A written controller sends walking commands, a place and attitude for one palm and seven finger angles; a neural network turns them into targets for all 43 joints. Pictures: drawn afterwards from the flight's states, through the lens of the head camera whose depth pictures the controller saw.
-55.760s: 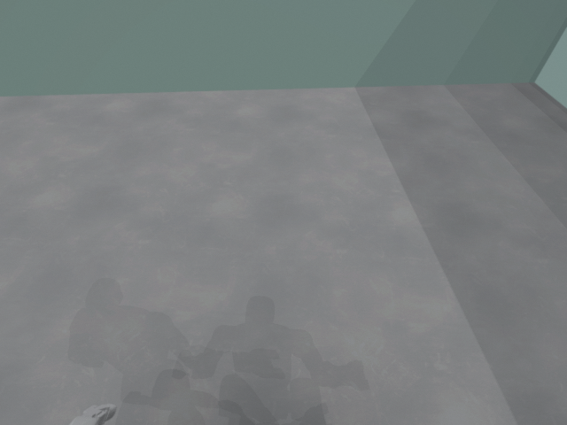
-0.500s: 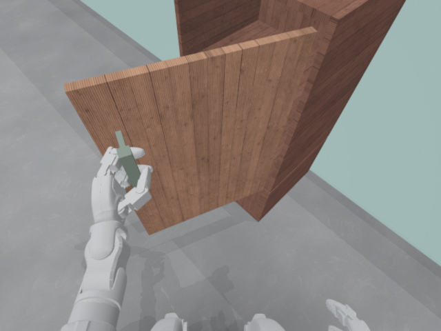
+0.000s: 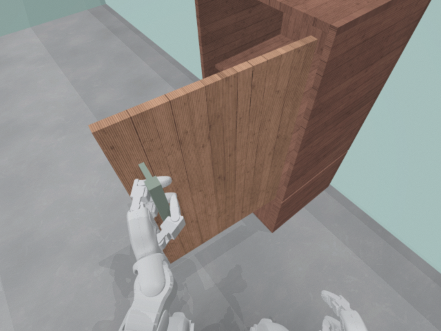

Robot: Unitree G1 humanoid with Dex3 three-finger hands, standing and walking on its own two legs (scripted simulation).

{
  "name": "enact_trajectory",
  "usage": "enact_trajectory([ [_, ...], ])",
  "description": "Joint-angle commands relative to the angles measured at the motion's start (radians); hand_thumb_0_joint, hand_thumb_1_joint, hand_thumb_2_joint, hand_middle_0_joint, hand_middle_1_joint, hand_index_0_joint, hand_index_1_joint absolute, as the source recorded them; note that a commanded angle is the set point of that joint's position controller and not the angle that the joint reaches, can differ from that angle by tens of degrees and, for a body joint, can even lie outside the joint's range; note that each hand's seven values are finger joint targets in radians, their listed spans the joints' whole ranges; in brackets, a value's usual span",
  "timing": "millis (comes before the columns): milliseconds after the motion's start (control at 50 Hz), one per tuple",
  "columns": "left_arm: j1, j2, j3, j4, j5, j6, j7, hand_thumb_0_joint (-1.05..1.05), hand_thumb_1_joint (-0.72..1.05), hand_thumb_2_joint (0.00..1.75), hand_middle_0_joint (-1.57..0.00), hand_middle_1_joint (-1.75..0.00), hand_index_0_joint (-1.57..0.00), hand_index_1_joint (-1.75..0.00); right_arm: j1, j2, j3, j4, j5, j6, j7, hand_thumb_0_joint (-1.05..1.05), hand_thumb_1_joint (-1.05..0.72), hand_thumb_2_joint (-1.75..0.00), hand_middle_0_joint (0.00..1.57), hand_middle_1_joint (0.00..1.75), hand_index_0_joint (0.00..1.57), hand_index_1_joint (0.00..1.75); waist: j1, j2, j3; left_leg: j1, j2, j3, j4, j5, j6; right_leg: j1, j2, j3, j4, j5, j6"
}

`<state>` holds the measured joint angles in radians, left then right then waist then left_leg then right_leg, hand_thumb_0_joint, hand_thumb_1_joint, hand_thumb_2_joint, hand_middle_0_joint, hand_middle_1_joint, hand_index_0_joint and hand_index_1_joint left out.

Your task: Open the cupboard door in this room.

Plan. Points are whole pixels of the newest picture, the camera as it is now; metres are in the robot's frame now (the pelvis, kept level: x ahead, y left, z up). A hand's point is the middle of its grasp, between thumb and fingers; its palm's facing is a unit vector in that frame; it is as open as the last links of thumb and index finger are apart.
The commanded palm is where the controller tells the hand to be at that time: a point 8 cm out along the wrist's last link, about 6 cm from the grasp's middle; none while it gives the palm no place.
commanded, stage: open thumb and fingers to let go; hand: left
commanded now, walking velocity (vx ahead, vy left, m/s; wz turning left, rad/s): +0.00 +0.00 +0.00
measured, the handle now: (156, 195) +0.35 +0.13 +0.04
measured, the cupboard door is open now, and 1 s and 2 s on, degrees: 85 84 86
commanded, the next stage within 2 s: slide the hand sideways off the handle in 0.78 s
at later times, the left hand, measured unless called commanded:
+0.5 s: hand (171, 214) +0.31 +0.10 +0.04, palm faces +0.30 -0.96 +0.02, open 12.8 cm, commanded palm +0.27 +0.15 +0.04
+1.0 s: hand (167, 227) +0.29 +0.11 +0.03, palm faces -0.01 -0.99 -0.11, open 15.6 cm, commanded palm +0.26 +0.15 +0.04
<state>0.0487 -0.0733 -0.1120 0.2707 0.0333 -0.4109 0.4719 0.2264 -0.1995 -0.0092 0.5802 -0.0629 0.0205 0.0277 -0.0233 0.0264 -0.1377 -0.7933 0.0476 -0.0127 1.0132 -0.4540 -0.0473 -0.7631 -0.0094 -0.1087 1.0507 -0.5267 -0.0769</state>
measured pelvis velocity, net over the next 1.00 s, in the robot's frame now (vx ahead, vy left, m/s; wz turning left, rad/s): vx -0.02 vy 0.04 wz -0.02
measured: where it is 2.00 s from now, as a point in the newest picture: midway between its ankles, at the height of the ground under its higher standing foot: outside the picture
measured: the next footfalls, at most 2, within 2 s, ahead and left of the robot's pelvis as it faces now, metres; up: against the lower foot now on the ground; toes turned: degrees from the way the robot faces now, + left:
none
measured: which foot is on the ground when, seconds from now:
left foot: down 0.00-1.00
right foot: down 0.00-1.00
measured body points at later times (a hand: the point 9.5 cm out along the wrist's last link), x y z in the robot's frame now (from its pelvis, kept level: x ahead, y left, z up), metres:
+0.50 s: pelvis +0.00 +0.02 +0.00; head +0.05 +0.00 +0.44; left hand +0.29 +0.15 +0.04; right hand +0.15 -0.21 -0.12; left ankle +0.02 +0.16 -0.67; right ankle +0.00 -0.07 -0.67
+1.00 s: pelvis -0.02 +0.04 -0.01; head +0.04 +0.04 +0.44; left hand +0.29 +0.16 +0.04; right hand +0.14 -0.18 -0.11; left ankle +0.02 +0.16 -0.67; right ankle +0.00 -0.07 -0.67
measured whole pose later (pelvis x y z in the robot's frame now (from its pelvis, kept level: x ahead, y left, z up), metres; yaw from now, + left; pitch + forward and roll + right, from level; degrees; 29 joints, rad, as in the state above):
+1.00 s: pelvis -0.02 +0.04 -0.01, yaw -1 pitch +13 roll -1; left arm -0.02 0.05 -0.18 0.31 0.09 -0.42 0.25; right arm 0.22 -0.18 0.01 0.57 -0.05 0.02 0.02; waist -0.02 0.02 -0.13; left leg -0.85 0.03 0.01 1.08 -0.46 0.01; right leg -0.80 -0.03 -0.08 1.07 -0.50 -0.02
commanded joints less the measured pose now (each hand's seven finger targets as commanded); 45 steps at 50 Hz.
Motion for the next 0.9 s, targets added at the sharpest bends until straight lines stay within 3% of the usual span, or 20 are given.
enact_trajectory([
  [0,-0.267,0.075,0.019,-0.163,0.05,-0.093,0.002,0.0,0.69,0.81,-0.38,-1.33,-0.38,-1.33,-0.066,-0.082,-0.034,-0.115,-0.005,-0.059,-0.023,0.0,-0.9,-0.9,0.2,0.3,0.2,0.3,-0.017,-0.146,-0.225,0.008,-0.065,0.008,-0.028,0.115,0.055,0.198,-0.065,0.231,-0.253,0.317,0.094],
  [60,-0.244,0.067,0.028,-0.155,0.032,-0.103,-0.011,0.0,0.48,0.72,-0.37,-1.3,-0.37,-1.3,-0.067,-0.08,-0.038,-0.11,-0.001,-0.062,-0.026,0.0,-0.9,-0.9,0.2,0.3,0.2,0.3,0.0,-0.13,-0.268,0.017,-0.068,0.012,-0.032,0.138,0.056,0.236,-0.068,0.234,-0.249,0.366,0.093],
  [140,-0.275,0.045,0.025,-0.135,-0.016,-0.093,-0.039,0.0,0.2,0.6,-0.35,-1.27,-0.35,-1.27,-0.066,-0.087,-0.038,-0.1,0.007,-0.068,-0.031,0.0,-0.9,-0.9,0.2,0.3,0.2,0.3,-0.011,-0.148,-0.269,0.025,-0.068,0.016,-0.035,0.132,0.056,0.235,-0.065,0.226,-0.26,0.359,0.099],
  [180,-0.281,0.06,0.044,-0.148,-0.03,-0.099,-0.044,0.0,0.06,0.54,-0.34,-1.26,-0.34,-1.26,-0.065,-0.089,-0.039,-0.099,0.008,-0.07,-0.035,0.0,-0.9,-0.9,0.2,0.3,0.2,0.3,-0.004,-0.14,-0.281,0.029,-0.069,0.014,-0.039,0.144,0.055,0.254,-0.066,0.231,-0.258,0.379,0.099],
  [280,-0.239,0.042,0.029,-0.14,-0.01,-0.103,-0.038,0.0,-0.29,0.39,-0.32,-1.22,-0.32,-1.22,-0.049,-0.092,-0.044,-0.105,0.003,-0.072,-0.025,0.0,-0.9,-0.9,0.2,0.3,0.2,0.3,0.004,-0.134,-0.294,0.07,-0.065,0.015,-0.051,0.196,0.059,0.227,-0.043,0.166,-0.211,0.451,0.087],
  [340,-0.246,0.034,0.016,-0.131,0.009,-0.105,-0.026,0.0,-0.5,0.3,-0.3,-1.2,-0.3,-1.2,-0.053,-0.091,-0.044,-0.108,0.002,-0.068,-0.02,0.0,-0.9,-0.9,0.2,0.3,0.2,0.3,0.001,-0.124,-0.265,0.075,-0.064,0.018,-0.054,0.189,0.06,0.194,-0.035,0.149,-0.207,0.41,0.079],
  [380,-0.272,0.013,-0.006,-0.138,0.019,-0.108,-0.018,0.0,-0.5,0.3,-0.3,-1.2,-0.3,-1.2,-0.054,-0.09,-0.044,-0.114,0.0,-0.071,-0.016,0.0,-0.9,-0.9,0.2,0.3,0.2,0.3,-0.004,-0.112,-0.264,0.091,-0.064,0.02,-0.053,0.186,0.062,0.167,-0.027,0.131,-0.2,0.382,0.074],
  [420,-0.28,0.032,0.005,-0.135,0.027,-0.105,-0.01,0.0,-0.5,0.3,-0.28,-1.1,-0.28,-1.1,-0.053,-0.094,-0.042,-0.115,0.0,-0.069,-0.017,0.0,-0.9,-0.9,0.2,0.3,0.2,0.3,-0.004,-0.107,-0.253,0.093,-0.061,0.017,-0.055,0.183,0.063,0.155,-0.018,0.123,-0.198,0.354,0.066],
  [480,-0.285,-0.003,-0.024,-0.148,0.032,-0.105,-0.001,0.0,-0.5,0.3,-0.26,-0.95,-0.26,-0.95,-0.063,-0.09,-0.041,-0.124,-0.002,-0.07,-0.014,0.0,-0.9,-0.9,0.2,0.3,0.2,0.3,0.002,-0.079,-0.278,0.114,-0.062,0.018,-0.058,0.188,0.063,0.138,-0.01,0.103,-0.181,0.341,0.06],
  [520,-0.282,0.009,-0.009,-0.134,0.033,-0.093,0.009,0.0,-0.5,0.3,-0.24,-0.85,-0.24,-0.85,-0.059,-0.092,-0.039,-0.126,-0.002,-0.067,-0.015,0.0,-0.9,-0.9,0.2,0.3,0.2,0.3,0.003,-0.097,-0.273,0.113,-0.059,0.012,-0.064,0.198,0.062,0.139,-0.003,0.091,-0.174,0.342,0.055],
  [600,-0.277,-0.013,-0.026,-0.147,0.046,-0.081,0.03,0.0,-0.5,0.3,-0.21,-0.65,-0.21,-0.65,-0.071,-0.088,-0.037,-0.131,-0.002,-0.064,-0.012,0.0,-0.9,-0.9,0.2,0.3,0.2,0.3,0.011,-0.068,-0.285,0.131,-0.057,0.01,-0.072,0.196,0.058,0.119,0.004,0.072,-0.159,0.318,0.049],
  [680,-0.317,-0.032,-0.042,-0.14,0.059,-0.062,0.061,0.0,-0.5,0.3,-0.18,-0.45,-0.18,-0.45,-0.075,-0.087,-0.034,-0.131,-0.004,-0.06,-0.011,0.0,-0.9,-0.9,0.2,0.3,0.2,0.3,0.002,-0.074,-0.27,0.132,-0.052,-0.002,-0.082,0.183,0.055,0.1,0.009,0.057,-0.154,0.282,0.046],
  [740,-0.303,-0.033,-0.037,-0.144,0.07,-0.053,0.081,0.0,-0.5,0.3,-0.15,-0.3,-0.15,-0.3,-0.081,-0.082,-0.033,-0.134,-0.006,-0.058,-0.011,0.0,-0.9,-0.9,0.2,0.3,0.2,0.3,0.013,-0.068,-0.285,0.133,-0.052,-0.001,-0.084,0.19,0.053,0.106,0.012,0.056,-0.149,0.283,0.043],
  [780,-0.304,-0.063,-0.059,-0.144,0.068,-0.045,0.086,0.0,-0.5,0.3,-0.15,-0.3,-0.15,-0.3,-0.085,-0.08,-0.03,-0.14,-0.005,-0.059,-0.008,0.0,-0.9,-0.9,0.2,0.3,0.2,0.3,0.01,-0.063,-0.272,0.134,-0.051,-0.002,-0.09,0.176,0.052,0.097,0.014,0.05,-0.151,0.261,0.042],
  [860,-0.334,-0.069,-0.064,-0.147,0.061,-0.037,0.095,0.0,-0.5,0.3,-0.15,-0.3,-0.15,-0.3,-0.09,-0.083,-0.029,-0.135,-0.005,-0.061,-0.007,0.0,-0.9,-0.9,0.2,0.3,0.2,0.3,0.006,-0.056,-0.268,0.133,-0.05,-0.008,-0.096,0.153,0.05,0.089,0.015,0.046,-0.156,0.226,0.041],
  [880,-0.293,0.053,-0.246,-0.153,0.187,-0.062,-0.121,0.0,-0.5,0.3,-0.15,-0.3,-0.15,-0.3,-0.023,-0.123,-0.03,-0.113,0.001,-0.053,-0.008,0.0,-0.9,-0.9,0.2,0.3,0.2,0.3,-0.079,-0.094,-0.247,0.156,-0.046,-0.008,-0.069,0.168,0.067,0.049,0.01,0.073,-0.15,0.294,0.042],
])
